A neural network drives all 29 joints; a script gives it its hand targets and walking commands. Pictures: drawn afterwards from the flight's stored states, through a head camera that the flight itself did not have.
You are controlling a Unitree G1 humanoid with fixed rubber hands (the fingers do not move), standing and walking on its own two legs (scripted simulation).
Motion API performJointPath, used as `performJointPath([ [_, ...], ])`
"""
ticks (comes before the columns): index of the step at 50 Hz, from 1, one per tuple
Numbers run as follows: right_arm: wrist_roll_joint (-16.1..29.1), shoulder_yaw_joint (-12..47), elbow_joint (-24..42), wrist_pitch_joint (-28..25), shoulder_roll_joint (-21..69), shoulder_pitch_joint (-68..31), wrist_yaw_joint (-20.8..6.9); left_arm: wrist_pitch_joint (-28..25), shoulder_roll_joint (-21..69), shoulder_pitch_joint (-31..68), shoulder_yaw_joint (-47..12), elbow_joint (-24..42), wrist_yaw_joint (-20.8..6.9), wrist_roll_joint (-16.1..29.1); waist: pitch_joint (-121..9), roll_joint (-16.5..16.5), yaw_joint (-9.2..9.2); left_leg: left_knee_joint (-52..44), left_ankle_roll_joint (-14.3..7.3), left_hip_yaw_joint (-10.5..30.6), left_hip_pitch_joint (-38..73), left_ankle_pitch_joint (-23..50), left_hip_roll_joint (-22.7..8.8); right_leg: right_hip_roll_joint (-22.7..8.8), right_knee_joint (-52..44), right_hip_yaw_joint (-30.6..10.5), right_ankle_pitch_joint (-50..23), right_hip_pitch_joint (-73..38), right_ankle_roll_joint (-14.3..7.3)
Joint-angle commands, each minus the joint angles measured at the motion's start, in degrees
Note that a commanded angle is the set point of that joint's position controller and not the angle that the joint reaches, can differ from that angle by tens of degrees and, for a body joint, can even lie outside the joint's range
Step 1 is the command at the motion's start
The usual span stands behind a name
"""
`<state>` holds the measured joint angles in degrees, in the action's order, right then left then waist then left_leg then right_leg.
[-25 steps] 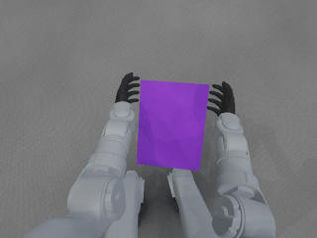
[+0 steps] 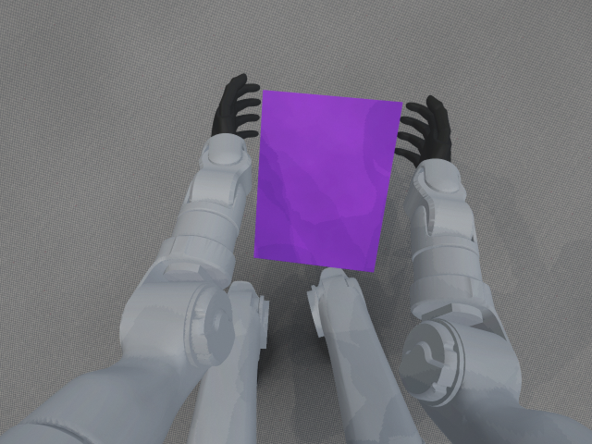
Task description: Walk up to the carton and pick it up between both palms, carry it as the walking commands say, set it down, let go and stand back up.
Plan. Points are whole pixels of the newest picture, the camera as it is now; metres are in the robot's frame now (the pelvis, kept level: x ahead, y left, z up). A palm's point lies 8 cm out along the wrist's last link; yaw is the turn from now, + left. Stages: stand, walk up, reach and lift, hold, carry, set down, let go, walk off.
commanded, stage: set down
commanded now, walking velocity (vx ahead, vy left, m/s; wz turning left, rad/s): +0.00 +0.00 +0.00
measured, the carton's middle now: (323, 174) +0.46 -0.10 -0.21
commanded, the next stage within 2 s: none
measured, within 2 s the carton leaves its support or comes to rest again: neither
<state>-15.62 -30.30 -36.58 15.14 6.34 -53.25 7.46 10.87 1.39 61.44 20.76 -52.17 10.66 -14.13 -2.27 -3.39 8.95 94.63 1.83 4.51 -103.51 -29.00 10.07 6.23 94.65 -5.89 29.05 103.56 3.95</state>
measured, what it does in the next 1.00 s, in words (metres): lowers itself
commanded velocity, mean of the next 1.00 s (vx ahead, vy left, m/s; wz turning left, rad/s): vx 0.00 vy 0.00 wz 0.00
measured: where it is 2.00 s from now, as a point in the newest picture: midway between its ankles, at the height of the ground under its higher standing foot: (296, 356)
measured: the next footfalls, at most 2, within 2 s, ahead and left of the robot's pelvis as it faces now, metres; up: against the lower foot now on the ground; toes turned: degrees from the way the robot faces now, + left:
none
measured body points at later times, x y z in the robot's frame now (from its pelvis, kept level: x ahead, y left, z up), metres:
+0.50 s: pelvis -0.01 +0.00 -0.06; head +0.30 -0.04 +0.26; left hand +0.53 +0.03 -0.18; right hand +0.46 -0.23 -0.18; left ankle +0.10 +0.11 -0.50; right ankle +0.10 -0.13 -0.50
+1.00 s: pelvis -0.01 +0.00 -0.11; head +0.34 -0.05 +0.16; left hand +0.56 +0.02 -0.27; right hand +0.48 -0.24 -0.26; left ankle +0.10 +0.11 -0.50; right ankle +0.10 -0.13 -0.50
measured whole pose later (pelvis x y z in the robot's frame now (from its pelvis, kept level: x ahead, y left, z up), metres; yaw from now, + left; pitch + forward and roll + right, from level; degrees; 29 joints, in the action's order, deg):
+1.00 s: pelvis -0.01 +0.00 -0.11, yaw +0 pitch +41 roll +0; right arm -11.3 -27.9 -40.5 15.8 -1.3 -71.4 6.3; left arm 11.6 -8.2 81.5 16.6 -57.9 10.5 -7.9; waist 12.8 -3.8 9.6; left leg 115.2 4.1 3.5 -124.5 -31.5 12.3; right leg 7.8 115.1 -4.7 31.2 124.6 5.0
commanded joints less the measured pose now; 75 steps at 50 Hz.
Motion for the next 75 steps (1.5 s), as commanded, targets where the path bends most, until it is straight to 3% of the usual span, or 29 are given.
performJointPath([
  [1, 6.82, 25.55, -1.68, -1.81, 45.77, -35.36, -15.24, -0.76, 53.96, 29.76, -19.36, -2.57, -12.44, 3.7, -61.62, -2.2, 3.55, -6.59, -1.65, -6.04, 24.21, 9.18, 3.22, 2.79, -7.12, 9.65, -17.9, -28.31, 0.18],
  [2, 7.07, 25.87, -0.94, -1.77, 46.28, -36.34, -15.27, -0.64, 54.3, 30.1, -19.58, -1.9, -12.48, 3.83, -62.69, -2.18, 2.88, -6.22, -1.63, -6.2, 24.58, 9.52, 3.45, 2.66, -6.8, 9.66, -17.98, -28.44, 0.21],
  [7, 6.87, 24.64, -2.18, -1.36, 44.64, -37.45, -15.39, 0.04, 53.49, 31.56, -18.52, -3.62, -12.47, 3.59, -62.17, -2.78, 3.36, -4.06, -1.35, -6.88, 21.76, 8.47, 3.47, 2.59, -4.69, 10.12, -17.21, -25.85, 0.14],
  [10, 7.51, 25.0, -1.67, -1.37, 44.57, -39.79, -15.37, 0.12, 52.91, 32.61, -18.19, -3.77, -12.37, 3.78, -62.32, -2.28, 2.72, -2.71, -1.44, -7.16, 20.52, 8.37, 3.59, 2.53, -3.5, 10.2, -16.82, -24.99, 0.2],
  [17, 7.61, 24.53, -2.02, -1.47, 42.58, -42.67, -15.08, 0.17, 51.41, 36.2, -17.7, -4.51, -12.61, 4.61, -62.01, -1.94, 3.8, 0.43, -1.43, -7.38, 16.13, 7.51, 3.7, 2.56, -0.72, 10.47, -16.88, -23.17, 0.16],
  [19, 8.53, 25.65, -0.58, -1.6, 43.0, -44.39, -15.11, 0.09, 51.15, 37.36, -18.4, -3.68, -12.54, 4.8, -63.95, -2.08, 2.97, 1.45, -1.43, -8.12, 16.72, 8.39, 3.72, 2.52, -0.17, 10.2, -17.55, -24.02, 0.21],
  [20, 8.1, 25.22, -1.13, -1.52, 42.36, -44.69, -15.1, 0.13, 50.98, 38.6, -18.23, -3.83, -12.5, 5.16, -64.31, -1.75, 3.88, 2.0, -1.36, -8.12, 15.7, 8.12, 3.86, 2.46, 0.35, 10.61, -17.8, -24.39, 0.27],
  [30, 8.24, 23.53, -2.73, -1.25, 39.22, -47.94, -15.63, 0.73, 48.1, 41.03, -17.16, -5.84, -12.69, 5.49, -61.65, -2.71, 3.85, 5.38, -1.24, -8.32, 11.97, 6.77, 3.55, 2.18, 4.0, 11.13, -16.02, -19.5, -0.02],
  [34, 9.24, 24.58, -1.32, -1.62, 38.86, -49.74, -15.66, 0.37, 48.15, 43.78, -18.64, -4.53, -12.77, 7.33, -63.27, -2.55, 4.75, 7.37, -1.09, -8.42, 11.12, 7.96, 3.57, 2.11, 5.85, 11.29, -18.07, -19.96, -0.09],
  [38, 10.44, 25.54, -1.05, -1.78, 38.19, -51.58, -15.84, 0.32, 47.07, 44.14, -19.05, -5.13, -12.82, 7.85, -62.96, -3.09, 3.8, 8.96, -1.22, -8.7, 10.24, 8.55, 3.33, 1.83, 7.47, 11.14, -18.86, -19.12, -0.04],
  [41, 10.55, 25.73, -0.91, -1.9, 37.21, -51.9, -15.94, 0.15, 46.33, 46.23, -19.76, -4.46, -12.8, 9.02, -63.43, -2.79, 5.28, 10.43, -1.16, -8.5, 9.67, 8.89, 3.38, 1.85, 8.65, 11.87, -19.27, -18.61, -0.09],
  [42, 10.67, 25.61, -1.67, -1.87, 37.32, -51.65, -15.98, 0.25, 46.1, 45.46, -19.78, -5.45, -12.87, 8.89, -62.04, -3.29, 4.62, 10.55, -1.16, -8.56, 9.08, 8.96, 3.27, 1.72, 8.99, 11.37, -19.61, -18.15, -0.07],
  [46, 11.08, 25.46, -1.4, -2.01, 36.22, -52.48, -16.21, 0.17, 45.27, 46.44, -20.01, -5.73, -13.16, 9.69, -61.3, -3.72, 5.33, 12.18, -1.18, -8.32, 8.13, 9.19, 2.92, 1.49, 10.42, 11.56, -19.73, -17.03, -0.19],
  [47, 11.53, 25.78, -1.24, -2.12, 36.79, -52.73, -16.2, 0.04, 45.66, 46.63, -20.37, -5.21, -13.15, 9.78, -61.75, -3.94, 4.65, 12.63, -1.09, -8.55, 8.27, 9.8, 3.09, 1.55, 10.83, 11.63, -20.2, -17.14, -0.17],
  [48, 11.33, 25.61, -1.53, -2.14, 35.53, -52.88, -16.26, -0.03, 45.18, 46.95, -20.78, -5.19, -13.15, 10.34, -61.28, -3.87, 5.63, 13.01, -1.07, -8.31, 7.87, 10.04, 2.92, 1.39, 11.32, 11.76, -20.72, -16.85, -0.32],
  [53, 13.04, 27.28, -0.45, -2.41, 35.28, -55.18, -16.48, -0.4, 44.79, 49.08, -22.71, -4.23, -13.07, 12.69, -61.86, -4.06, 5.17, 15.32, -1.14, -8.43, 7.53, 11.11, 2.89, 1.14, 13.37, 11.65, -21.85, -16.41, -0.39],
  [56, 12.01, 25.68, -3.34, -1.97, 33.91, -54.26, -16.86, 0.09, 42.49, 47.5, -20.66, -7.51, -13.3, 11.3, -56.11, -3.22, 5.02, 16.03, -1.27, -8.38, 4.63, 8.63, 2.48, 0.99, 13.92, 11.6, -19.27, -14.26, -0.33],
  [64, 10.55, 21.97, -7.47, -1.56, 33.32, -53.38, -18.27, -0.02, 38.91, 44.66, -15.1, -11.65, -13.98, 7.08, -46.41, -3.05, 1.75, 17.66, -1.83, -8.63, -1.07, 8.36, 2.18, 1.37, 15.34, 10.99, -17.79, -8.51, -0.06],
  [72, 7.69, 17.47, -11.32, -1.65, 29.47, -49.75, -18.88, 0.04, 36.75, 43.61, -13.36, -13.41, -14.31, 5.16, -41.99, -5.04, 3.39, 18.09, -1.81, -7.56, -2.64, 8.62, 2.06, 0.99, 16.28, 10.34, -16.65, -4.47, -0.79],
  [73, 7.71, 17.13, -11.43, -1.59, 29.65, -49.44, -19.02, 0.1, 36.23, 43.08, -13.29, -13.87, -14.24, 4.79, -41.68, -5.02, 2.65, 18.1, -1.81, -7.61, -1.63, 8.98, 1.98, 0.87, 16.41, 10.16, -16.62, -4.27, -0.7],
  [75, 7.41, 16.61, -11.48, -1.7, 28.98, -48.62, -19.18, 0.09, 36.36, 42.45, -12.91, -13.76, -14.28, 4.65, -41.37, -4.59, 2.93, 18.08, -1.83, -7.12, -1.5, 9.44, 2.15, 0.9, 16.79, 10.7, -16.38, -3.36, -0.74],
])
